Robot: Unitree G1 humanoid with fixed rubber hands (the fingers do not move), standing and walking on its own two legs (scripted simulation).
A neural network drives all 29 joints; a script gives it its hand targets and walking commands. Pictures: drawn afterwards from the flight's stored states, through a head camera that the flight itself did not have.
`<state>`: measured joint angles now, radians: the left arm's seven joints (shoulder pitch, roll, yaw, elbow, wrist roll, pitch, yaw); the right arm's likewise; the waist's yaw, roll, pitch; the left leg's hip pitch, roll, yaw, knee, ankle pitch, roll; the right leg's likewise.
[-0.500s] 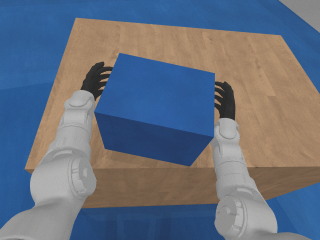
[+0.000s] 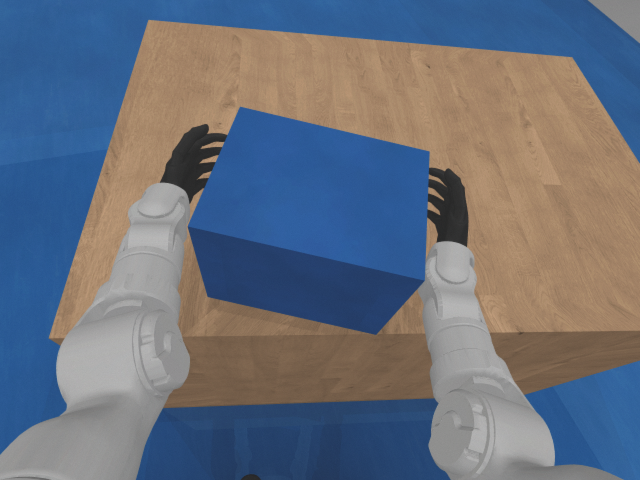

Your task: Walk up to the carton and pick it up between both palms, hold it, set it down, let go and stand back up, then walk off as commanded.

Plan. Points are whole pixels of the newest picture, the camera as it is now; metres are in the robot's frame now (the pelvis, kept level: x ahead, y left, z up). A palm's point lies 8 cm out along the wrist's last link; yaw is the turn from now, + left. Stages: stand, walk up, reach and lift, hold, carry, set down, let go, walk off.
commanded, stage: set down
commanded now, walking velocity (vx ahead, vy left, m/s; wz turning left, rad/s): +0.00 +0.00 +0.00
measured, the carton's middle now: (312, 228) +0.42 +0.00 +0.00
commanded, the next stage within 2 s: none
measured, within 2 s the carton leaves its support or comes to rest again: rests again in 0.70 s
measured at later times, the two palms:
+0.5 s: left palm (180, 190) +0.45 +0.18 +0.04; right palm (445, 243) +0.37 -0.16 +0.04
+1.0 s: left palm (178, 192) +0.45 +0.18 +0.04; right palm (443, 242) +0.38 -0.16 +0.04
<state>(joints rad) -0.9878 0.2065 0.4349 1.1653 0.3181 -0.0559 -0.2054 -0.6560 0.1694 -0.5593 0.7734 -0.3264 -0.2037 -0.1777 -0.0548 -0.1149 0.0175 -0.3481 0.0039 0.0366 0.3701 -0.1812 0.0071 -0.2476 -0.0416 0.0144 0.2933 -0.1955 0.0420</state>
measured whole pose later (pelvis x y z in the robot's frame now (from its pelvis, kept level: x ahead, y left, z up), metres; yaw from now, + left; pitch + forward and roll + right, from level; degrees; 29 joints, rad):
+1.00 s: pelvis -0.01 +0.01 +0.00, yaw +0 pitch +12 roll -2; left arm -1.01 0.22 0.45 1.23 0.33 -0.12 -0.20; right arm -0.69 0.18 -0.63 0.82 -0.38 -0.25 -0.17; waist -0.07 -0.11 -0.01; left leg -0.44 0.00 0.04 0.42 -0.19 0.02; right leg -0.31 -0.04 0.01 0.29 -0.19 0.05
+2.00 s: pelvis -0.03 +0.04 -0.03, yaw -2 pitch +24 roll -5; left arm -1.19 0.33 -0.07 1.60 -0.20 -0.27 -0.06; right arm -0.87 -0.01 -0.32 1.25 0.02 -0.27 -0.24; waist -0.13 -0.01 -0.20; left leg -0.83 0.03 0.04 0.66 -0.24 0.02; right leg -0.67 -0.02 0.01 0.45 -0.20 0.05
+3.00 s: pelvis -0.07 +0.04 -0.02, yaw -1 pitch +11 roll -5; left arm -0.87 0.40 -0.09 1.48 -0.30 -0.26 -0.14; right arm -0.69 -0.04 -0.07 1.19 0.21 -0.25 -0.29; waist -0.13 0.00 -0.16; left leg -0.65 0.03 0.04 0.66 -0.23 0.04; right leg -0.48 -0.02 0.01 0.45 -0.18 0.05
